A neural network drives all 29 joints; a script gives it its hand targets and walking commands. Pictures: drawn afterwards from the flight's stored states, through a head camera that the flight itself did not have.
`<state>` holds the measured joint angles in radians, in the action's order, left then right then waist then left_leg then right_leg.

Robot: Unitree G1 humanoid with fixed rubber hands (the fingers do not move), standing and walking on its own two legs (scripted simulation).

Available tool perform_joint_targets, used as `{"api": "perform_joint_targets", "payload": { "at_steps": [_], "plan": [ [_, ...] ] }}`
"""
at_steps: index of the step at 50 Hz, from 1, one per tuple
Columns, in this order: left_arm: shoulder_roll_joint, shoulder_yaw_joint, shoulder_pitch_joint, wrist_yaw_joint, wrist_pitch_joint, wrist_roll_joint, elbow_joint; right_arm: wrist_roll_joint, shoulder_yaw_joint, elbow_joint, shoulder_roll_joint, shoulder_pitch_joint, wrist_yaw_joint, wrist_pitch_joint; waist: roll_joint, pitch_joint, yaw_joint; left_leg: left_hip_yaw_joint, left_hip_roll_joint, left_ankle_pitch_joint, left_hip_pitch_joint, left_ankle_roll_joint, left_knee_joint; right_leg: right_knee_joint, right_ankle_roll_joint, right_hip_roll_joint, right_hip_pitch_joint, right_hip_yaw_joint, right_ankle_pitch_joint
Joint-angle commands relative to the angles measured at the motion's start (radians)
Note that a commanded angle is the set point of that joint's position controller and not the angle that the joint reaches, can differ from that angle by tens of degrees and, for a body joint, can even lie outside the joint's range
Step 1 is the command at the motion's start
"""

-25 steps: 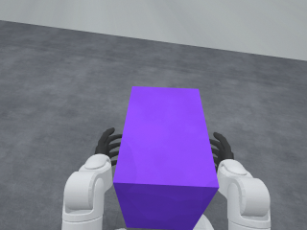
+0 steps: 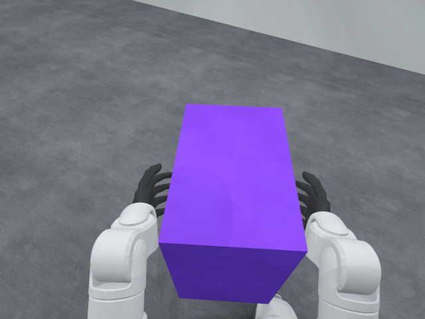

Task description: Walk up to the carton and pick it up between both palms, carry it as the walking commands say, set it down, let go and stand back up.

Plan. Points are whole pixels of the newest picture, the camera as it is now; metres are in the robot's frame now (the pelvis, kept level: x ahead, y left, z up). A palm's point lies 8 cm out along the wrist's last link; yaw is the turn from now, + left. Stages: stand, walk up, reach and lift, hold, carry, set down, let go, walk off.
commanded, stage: carry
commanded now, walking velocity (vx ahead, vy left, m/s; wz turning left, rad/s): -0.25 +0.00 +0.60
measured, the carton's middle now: (228, 206) +0.32 -0.04 +0.02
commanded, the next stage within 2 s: none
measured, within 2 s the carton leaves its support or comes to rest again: neither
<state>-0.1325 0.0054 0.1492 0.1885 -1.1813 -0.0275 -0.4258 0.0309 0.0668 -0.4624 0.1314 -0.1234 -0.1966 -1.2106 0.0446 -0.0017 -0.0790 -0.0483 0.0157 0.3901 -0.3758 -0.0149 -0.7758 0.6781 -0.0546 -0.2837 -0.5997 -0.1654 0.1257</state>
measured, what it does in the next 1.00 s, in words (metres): walks backwards, turning left: right foot, then left foot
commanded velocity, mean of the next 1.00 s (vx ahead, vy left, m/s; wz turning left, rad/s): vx -0.25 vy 0.00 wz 0.60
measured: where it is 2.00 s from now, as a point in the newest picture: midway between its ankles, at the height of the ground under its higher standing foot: outside the picture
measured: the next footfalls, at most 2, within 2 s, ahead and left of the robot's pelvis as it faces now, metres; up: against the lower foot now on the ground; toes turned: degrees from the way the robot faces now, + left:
right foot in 0.32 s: -0.10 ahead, -0.07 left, +0.00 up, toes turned +6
left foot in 0.60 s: -0.30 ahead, +0.22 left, +0.00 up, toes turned +25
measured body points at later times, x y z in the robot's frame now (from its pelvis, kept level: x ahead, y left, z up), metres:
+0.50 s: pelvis -0.24 +0.05 +0.02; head -0.21 +0.04 +0.47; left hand +0.00 +0.24 +0.10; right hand +0.05 -0.03 +0.08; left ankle -0.23 +0.17 -0.63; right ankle -0.14 -0.07 -0.70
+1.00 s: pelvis -0.51 +0.04 +0.02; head -0.45 +0.05 +0.46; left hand -0.37 +0.32 +0.09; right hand -0.21 +0.10 +0.06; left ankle -0.38 +0.20 -0.67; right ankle -0.43 -0.05 -0.70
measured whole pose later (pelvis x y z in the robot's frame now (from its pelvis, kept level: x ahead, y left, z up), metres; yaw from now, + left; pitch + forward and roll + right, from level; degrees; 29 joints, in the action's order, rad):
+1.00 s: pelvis -0.51 +0.04 +0.02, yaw +37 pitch +1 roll -2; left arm -0.14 0.01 0.16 0.21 -1.17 0.00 -0.41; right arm 0.05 0.05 -0.45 0.13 -0.07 -0.17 -1.19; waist -0.10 -0.08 0.06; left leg 0.00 -0.07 0.29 -0.70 -0.05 -0.73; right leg 0.66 0.02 -0.05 -0.34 -0.17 0.34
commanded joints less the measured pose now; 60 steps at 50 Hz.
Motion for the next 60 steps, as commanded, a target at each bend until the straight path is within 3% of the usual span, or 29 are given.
{"api": "perform_joint_targets", "payload": {
  "at_steps": [1,4,8,12,14,15,16,17,19,21,24,27,28,30,31,33,40,43,45,46,47,48,50,51,54,57,58,59,60],
  "plan": [
    [-0.915,-0.544,0.395,-0.110,0.018,0.226,-0.148,-0.323,-0.625,-0.109,0.914,-0.396,0.191,0.007,-0.231,0.255,0.073,0.414,0.312,-0.648,0.006,0.218,0.276,0.574,-0.011,0.182,-0.032,0.148,0.433],
    [-1.016,-0.600,0.533,-0.128,0.046,0.307,-0.233,-0.341,-0.609,-0.225,0.950,-0.558,0.195,0.054,-0.193,0.324,0.080,0.232,0.199,-0.385,0.056,0.117,0.250,0.514,0.002,0.205,-0.035,0.105,0.228],
    [-1.002,-0.662,0.517,-0.142,0.040,0.349,-0.245,-0.273,-0.541,-0.224,0.903,-0.442,0.169,0.085,-0.314,0.407,0.070,0.386,0.228,-0.429,0.185,0.157,0.312,0.397,-0.002,0.228,-0.007,0.143,0.352],
    [-0.962,-0.639,0.423,-0.153,0.035,0.365,-0.212,-0.227,-0.531,-0.147,0.893,-0.292,0.141,0.078,-0.238,0.520,0.069,0.479,0.272,-0.533,0.265,0.182,0.369,0.120,0.034,0.272,0.156,0.161,0.387],
    [-0.989,-0.601,0.370,-0.162,0.038,0.362,-0.173,-0.222,-0.560,-0.164,0.908,-0.316,0.128,0.077,-0.124,0.553,0.103,0.367,0.175,-0.506,0.150,0.067,0.338,-0.248,0.072,0.277,0.447,0.114,0.268],
    [-0.964,-0.575,0.325,-0.166,0.046,0.351,-0.166,-0.230,-0.584,-0.198,0.896,-0.336,0.128,0.082,0.028,0.574,0.123,0.220,0.035,-0.359,-0.047,-0.033,0.207,-0.408,0.138,0.108,0.656,0.315,0.163],
    [-0.982,-0.552,0.334,-0.175,0.045,0.343,-0.121,-0.242,-0.612,-0.231,0.901,-0.400,0.128,0.082,0.410,0.507,0.101,0.043,-0.110,0.169,-0.216,-0.049,-0.167,-0.374,0.271,-0.221,0.616,0.574,-0.317],
    [-1.003,-0.548,0.336,-0.177,0.054,0.338,-0.126,-0.258,-0.622,-0.284,0.886,-0.498,0.135,0.085,0.434,0.408,0.104,0.075,-0.026,0.226,-0.312,-0.037,-0.434,-0.339,0.373,-0.301,0.456,0.515,-0.495],
    [-0.981,-0.505,0.353,-0.175,0.053,0.301,-0.129,-0.299,-0.644,-0.259,0.906,-0.548,0.146,0.085,0.086,0.300,0.091,0.079,-0.005,0.094,-0.151,-0.026,-0.614,-0.334,0.267,-0.146,0.241,0.233,-0.287],
    [-0.984,-0.534,0.402,-0.164,0.068,0.296,-0.207,-0.336,-0.671,-0.298,0.936,-0.578,0.151,0.092,0.071,0.331,0.078,0.036,-0.002,0.046,-0.147,-0.029,-0.443,-0.213,0.187,-0.065,0.325,0.089,-0.329],
    [-0.887,-0.511,0.337,-0.141,0.059,0.251,-0.196,-0.352,-0.687,-0.246,0.907,-0.498,0.158,0.068,0.164,0.408,0.087,-0.034,-0.003,0.074,-0.105,-0.027,-0.125,-0.142,0.123,-0.073,0.458,0.092,-0.585],
    [-0.849,-0.493,0.277,-0.111,0.039,0.206,-0.157,-0.362,-0.676,-0.194,0.869,-0.469,0.160,0.034,0.183,0.443,0.076,-0.080,-0.048,0.001,0.060,-0.011,0.223,-0.077,0.099,-0.088,0.429,0.069,-0.436],
    [-0.842,-0.491,0.249,-0.105,0.028,0.189,-0.108,-0.352,-0.662,-0.177,0.862,-0.454,0.162,0.030,0.001,0.411,0.065,0.023,0.022,-0.122,0.126,-0.006,0.353,0.029,0.051,-0.039,0.336,0.044,-0.323],
    [-0.814,-0.481,0.248,-0.107,0.015,0.173,-0.097,-0.323,-0.629,-0.114,0.819,-0.399,0.172,0.019,-0.488,0.359,0.086,0.684,0.457,-0.998,0.214,0.184,0.349,0.419,-0.060,0.177,-0.097,0.073,0.588],
    [-0.834,-0.518,0.276,-0.107,0.016,0.192,-0.103,-0.319,-0.626,-0.103,0.830,-0.357,0.178,0.014,-0.373,0.357,0.082,0.548,0.443,-1.046,0.208,0.221,0.299,0.531,-0.038,0.162,-0.082,0.138,0.584],
    [-0.893,-0.545,0.383,-0.114,0.018,0.219,-0.124,-0.330,-0.625,-0.126,0.890,-0.469,0.193,0.019,-0.230,0.362,0.085,0.320,0.280,-0.647,0.145,0.158,0.265,0.545,-0.014,0.167,-0.028,0.138,0.342],
    [-1.022,-0.675,0.484,-0.162,0.020,0.375,-0.188,-0.238,-0.536,-0.183,0.915,-0.397,0.156,0.079,-0.247,0.381,0.069,0.386,0.240,0.081,0.047,0.116,0.529,0.343,0.020,0.224,0.090,0.107,0.329],
    [-0.987,-0.648,0.440,-0.158,0.028,0.379,-0.193,-0.234,-0.548,-0.195,0.902,-0.390,0.138,0.078,-0.250,0.453,0.089,0.340,0.207,0.077,0.057,0.002,0.675,0.073,0.056,0.289,0.324,0.015,0.384],
    [-0.974,-0.616,0.380,-0.161,0.039,0.364,-0.184,-0.242,-0.589,-0.220,0.919,-0.419,0.135,0.086,-0.169,0.504,0.136,0.145,0.042,0.065,0.018,-0.157,0.600,-0.367,0.116,0.290,0.588,-0.022,0.387],
    [-0.968,-0.593,0.392,-0.164,0.040,0.353,-0.172,-0.239,-0.598,-0.201,0.912,-0.405,0.131,0.083,0.223,0.508,0.136,-0.008,-0.116,0.013,-0.006,-0.148,0.024,-0.557,0.214,0.012,0.539,0.352,0.447],
    [-0.979,-0.552,0.369,-0.162,0.048,0.328,-0.163,-0.268,-0.632,-0.256,0.887,-0.500,0.138,0.080,0.353,0.373,0.114,-0.006,-0.074,0.150,-0.206,-0.104,-0.356,-0.486,0.313,-0.266,0.395,0.515,0.172],
    [-0.975,-0.546,0.340,-0.165,0.056,0.306,-0.145,-0.279,-0.649,-0.296,0.879,-0.521,0.141,0.083,0.327,0.313,0.087,0.205,0.068,0.154,-0.227,-0.062,-0.483,-0.396,0.325,-0.310,0.284,0.480,-0.032],
    [-0.968,-0.559,0.422,-0.164,0.063,0.321,-0.235,-0.293,-0.640,-0.227,0.937,-0.473,0.148,0.088,0.041,0.282,0.072,0.123,0.046,0.006,-0.133,-0.070,-0.560,-0.405,0.212,-0.163,0.146,0.168,0.096],
    [-0.986,-0.568,0.441,-0.165,0.057,0.321,-0.227,-0.285,-0.630,-0.212,0.957,-0.473,0.141,0.090,0.030,0.291,0.068,0.066,0.015,-0.020,-0.139,-0.068,-0.478,-0.340,0.164,-0.098,0.203,0.058,0.097],
    [-0.944,-0.566,0.334,-0.165,0.051,0.298,-0.223,-0.321,-0.681,-0.302,0.931,-0.502,0.146,0.095,0.108,0.370,0.079,-0.040,0.002,0.001,-0.117,-0.054,-0.202,-0.176,0.107,-0.058,0.409,-0.004,-0.404],
    [-0.918,-0.538,0.197,-0.137,0.047,0.251,-0.154,-0.362,-0.720,-0.342,0.870,-0.501,0.148,0.068,0.263,0.447,0.080,-0.075,-0.011,-0.002,-0.014,-0.034,0.158,-0.050,0.090,-0.116,0.515,0.012,-0.556],
    [-0.876,-0.515,0.175,-0.128,0.040,0.227,-0.126,-0.353,-0.702,-0.275,0.855,-0.442,0.152,0.054,0.163,0.450,0.065,-0.065,-0.018,-0.091,0.084,-0.029,0.296,0.028,0.059,-0.094,0.442,-0.016,-0.495],
    [-0.849,-0.506,0.217,-0.120,0.040,0.211,-0.146,-0.367,-0.710,-0.263,0.875,-0.474,0.161,0.051,-0.028,0.418,0.057,0.164,0.135,-0.494,0.216,-0.002,0.331,0.151,-0.013,-0.020,0.231,-0.043,-0.154],
    [-0.832,-0.492,0.197,-0.115,0.023,0.197,-0.111,-0.328,-0.671,-0.181,0.837,-0.407,0.156,0.033,-0.420,0.395,0.075,0.632,0.445,-1.199,0.341,0.127,0.310,0.378,-0.091,0.162,-0.098,-0.054,0.593]
  ]
}}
